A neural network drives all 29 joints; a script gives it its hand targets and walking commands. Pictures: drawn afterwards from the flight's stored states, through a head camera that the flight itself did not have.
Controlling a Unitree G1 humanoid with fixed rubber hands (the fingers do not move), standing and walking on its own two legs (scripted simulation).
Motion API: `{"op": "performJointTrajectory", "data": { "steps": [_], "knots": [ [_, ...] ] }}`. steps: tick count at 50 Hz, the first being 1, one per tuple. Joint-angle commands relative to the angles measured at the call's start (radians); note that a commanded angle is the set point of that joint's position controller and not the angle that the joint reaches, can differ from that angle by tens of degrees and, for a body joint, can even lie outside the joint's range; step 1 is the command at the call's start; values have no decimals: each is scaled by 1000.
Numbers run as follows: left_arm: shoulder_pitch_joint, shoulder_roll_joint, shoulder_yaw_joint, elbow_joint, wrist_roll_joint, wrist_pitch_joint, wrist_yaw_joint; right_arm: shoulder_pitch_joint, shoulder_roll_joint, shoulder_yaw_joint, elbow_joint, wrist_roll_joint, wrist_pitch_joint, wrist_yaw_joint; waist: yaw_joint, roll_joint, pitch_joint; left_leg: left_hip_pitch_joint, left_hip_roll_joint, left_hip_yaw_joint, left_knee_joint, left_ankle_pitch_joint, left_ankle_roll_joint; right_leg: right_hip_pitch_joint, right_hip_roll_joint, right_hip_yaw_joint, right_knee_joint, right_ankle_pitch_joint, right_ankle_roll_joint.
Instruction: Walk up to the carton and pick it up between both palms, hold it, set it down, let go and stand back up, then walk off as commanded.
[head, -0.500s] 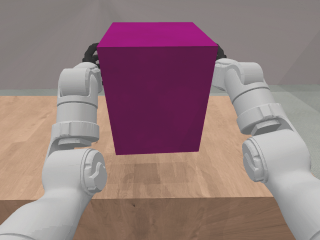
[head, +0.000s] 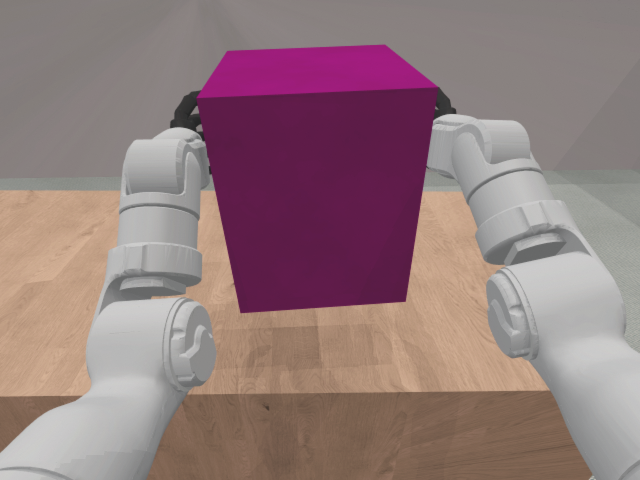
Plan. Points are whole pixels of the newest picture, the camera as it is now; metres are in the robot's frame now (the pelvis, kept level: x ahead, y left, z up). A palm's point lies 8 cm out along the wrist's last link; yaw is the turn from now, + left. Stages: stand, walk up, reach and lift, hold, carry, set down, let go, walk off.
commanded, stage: hold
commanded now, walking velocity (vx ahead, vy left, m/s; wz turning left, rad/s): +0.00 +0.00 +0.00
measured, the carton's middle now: (315, 174) +0.38 +0.00 +0.28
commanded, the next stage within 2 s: none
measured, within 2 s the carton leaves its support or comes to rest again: neither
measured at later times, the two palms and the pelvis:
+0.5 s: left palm (183, 151) +0.37 +0.15 +0.32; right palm (432, 147) +0.37 -0.14 +0.32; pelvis +0.00 +0.00 +0.00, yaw +0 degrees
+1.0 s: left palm (186, 152) +0.37 +0.15 +0.32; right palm (435, 142) +0.37 -0.15 +0.32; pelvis +0.01 +0.01 +0.00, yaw +0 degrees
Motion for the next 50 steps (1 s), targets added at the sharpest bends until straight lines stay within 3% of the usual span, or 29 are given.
{"op": "performJointTrajectory", "data": {
  "steps": [1,4,7,8,9,10,13,17,18,19,20,21,22,24,25,26,28,30,33,34,36,37,38,40,43,45,48,49,50],
  "knots": [
    [-1004,-626,-324,-228,-224,-107,-153,-1022,723,101,-414,196,-82,160,-8,74,-431,191,-50,-46,-35,179,-41,27,34,64,-51,113,51],
    [-987,-588,-258,-155,-190,-102,-164,-986,705,61,-304,167,-64,160,-14,36,-315,154,-53,-41,-61,55,-18,-4,22,69,-76,2,48],
    [-975,-571,-226,-126,-169,-102,-178,-994,726,61,-298,167,-70,158,8,38,-325,139,-69,-31,-69,45,-9,13,14,78,-68,11,59],
    [-981,-568,-230,-137,-183,-107,-178,-1040,729,79,-365,167,-79,154,11,-14,-362,137,-62,-39,-62,76,0,31,24,74,-68,38,61],
    [-966,-579,-256,-152,-195,-111,-175,-1019,729,88,-381,179,-82,151,6,13,-410,170,-61,-39,-43,128,-6,41,16,81,-61,92,62],
    [-941,-570,-225,-108,-177,-108,-177,-1036,741,103,-399,185,-79,144,10,-18,-404,169,-70,-30,-44,124,-3,55,21,81,-68,108,58],
    [-925,-589,-267,-176,-206,-117,-177,-1016,745,127,-476,197,-83,131,-2,-8,-457,206,-67,-35,-23,215,-15,64,20,87,-57,199,67],
    [-951,-610,-275,-169,-206,-114,-175,-1013,724,133,-461,197,-79,131,0,-2,-431,199,-65,-38,-35,165,-15,52,27,74,-62,138,62],
    [-935,-587,-251,-153,-180,-107,-181,-997,711,106,-394,186,-67,130,-11,8,-360,196,-62,-37,-46,145,-12,39,23,74,-67,101,64],
    [-952,-598,-251,-172,-193,-105,-183,-1033,732,119,-436,194,-77,130,11,-2,-384,190,-65,-33,-42,152,-7,48,23,72,-63,115,63],
    [-958,-573,-254,-173,-183,-102,-182,-1003,719,120,-425,185,-74,130,3,6,-365,185,-67,-26,-36,136,-14,44,21,73,-62,103,63],
    [-974,-579,-248,-151,-197,-106,-188,-1035,745,110,-431,179,-74,131,6,-33,-353,158,-66,-35,-47,86,-3,25,21,78,-75,52,60],
    [-999,-603,-280,-167,-212,-110,-183,-1057,738,93,-432,178,-80,135,-5,17,-389,171,-66,-33,-49,96,-4,17,18,76,-70,51,64],
    [-968,-625,-293,-183,-222,-113,-173,-1075,727,101,-479,179,-92,137,-15,8,-397,199,-59,-39,-42,132,-12,9,25,76,-65,75,58],
    [-978,-611,-293,-151,-217,-113,-176,-1065,727,77,-433,164,-90,141,-12,42,-349,177,-60,-30,-42,97,-23,-7,16,68,-72,22,56],
    [-1002,-615,-285,-181,-216,-117,-173,-1051,716,61,-412,160,-89,144,-15,31,-362,180,-55,-41,-54,94,-15,-13,24,59,-71,12,53],
    [-999,-616,-306,-205,-229,-116,-168,-1054,726,97,-458,177,-89,147,-20,31,-444,205,-59,-41,-37,141,-25,33,30,66,-59,87,48],
    [-970,-642,-330,-263,-223,-111,-157,-993,690,102,-425,201,-79,146,-33,105,-448,250,-51,-50,-20,243,-49,46,30,66,-46,161,46],
    [-949,-643,-346,-279,-224,-101,-158,-972,662,116,-460,217,-69,138,-51,98,-472,267,-50,-58,-4,280,-62,51,35,66,-50,198,48],
    [-927,-646,-334,-248,-194,-94,-160,-941,655,109,-402,212,-58,136,-52,98,-412,238,-46,-64,-26,222,-61,45,41,58,-52,138,45],
    [-921,-612,-298,-233,-175,-89,-171,-940,672,99,-381,190,-60,144,-32,65,-366,194,-50,-56,-44,160,-39,47,32,69,-62,92,51],
    [-925,-623,-300,-271,-186,-88,-173,-965,697,122,-430,199,-66,142,-9,36,-414,206,-49,-53,-41,202,-35,77,40,61,-49,141,52],
    [-929,-597,-272,-235,-169,-86,-175,-929,696,118,-380,199,-47,141,-4,31,-367,184,-55,-46,-46,157,-31,50,30,72,-57,117,52],
    [-943,-599,-282,-236,-173,-88,-173,-999,721,143,-429,204,-61,151,5,21,-392,190,-48,-49,-39,169,-30,59,33,66,-52,93,51],
    [-975,-642,-348,-321,-222,-93,-160,-1018,720,157,-529,238,-75,150,-3,57,-506,243,-48,-53,-13,266,-53,65,45,63,-38,189,52],
    [-973,-653,-360,-348,-221,-94,-155,-973,711,151,-500,239,-67,149,-13,81,-472,260,-47,-59,-12,299,-58,67,47,60,-42,211,50],
    [-926,-632,-327,-266,-194,-79,-159,-959,690,145,-463,235,-64,148,-9,71,-402,228,-52,-56,-23,242,-55,26,47,62,-61,162,48],
    [-933,-636,-320,-248,-185,-80,-164,-989,708,142,-462,211,-66,153,-8,37,-366,206,-47,-53,-35,184,-40,26,44,67,-62,104,52],
    [-909,-619,-292,-203,-172,-75,-170,-998,697,131,-436,199,-66,155,16,48,-311,168,-49,-47,-55,121,-30,20,41,73,-64,53,48]
  ]
}}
